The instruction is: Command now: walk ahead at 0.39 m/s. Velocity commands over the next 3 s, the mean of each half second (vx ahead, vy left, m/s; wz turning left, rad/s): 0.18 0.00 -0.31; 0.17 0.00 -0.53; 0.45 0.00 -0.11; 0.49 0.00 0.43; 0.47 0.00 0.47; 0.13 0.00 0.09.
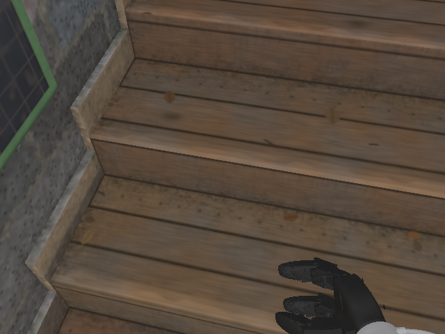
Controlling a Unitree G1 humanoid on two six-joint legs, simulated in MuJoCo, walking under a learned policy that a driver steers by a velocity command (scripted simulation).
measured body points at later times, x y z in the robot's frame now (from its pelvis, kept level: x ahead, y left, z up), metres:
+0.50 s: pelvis +0.25 +0.01 +0.14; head +0.26 +0.00 +0.59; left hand +0.50 +0.14 +0.05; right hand +0.20 -0.19 -0.02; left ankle +0.16 +0.09 -0.60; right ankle +0.38 -0.16 -0.35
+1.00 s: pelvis +0.41 -0.06 +0.28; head +0.40 -0.05 +0.73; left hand +0.61 +0.13 +0.15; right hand +0.42 -0.34 +0.18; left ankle +0.51 +0.08 -0.34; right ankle +0.43 -0.17 -0.44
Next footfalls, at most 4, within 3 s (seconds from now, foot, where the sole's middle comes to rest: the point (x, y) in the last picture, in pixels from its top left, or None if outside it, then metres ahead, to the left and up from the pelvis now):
0.60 right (320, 291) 0.47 -0.18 -0.48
1.12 left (222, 268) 0.52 0.05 -0.48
1.56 right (387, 147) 0.78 -0.36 -0.33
2.12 left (344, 10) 1.13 -0.27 -0.17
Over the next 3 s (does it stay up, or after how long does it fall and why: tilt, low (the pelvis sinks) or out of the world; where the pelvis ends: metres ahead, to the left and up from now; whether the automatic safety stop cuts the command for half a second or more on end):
stays up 1.30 -0.46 0.74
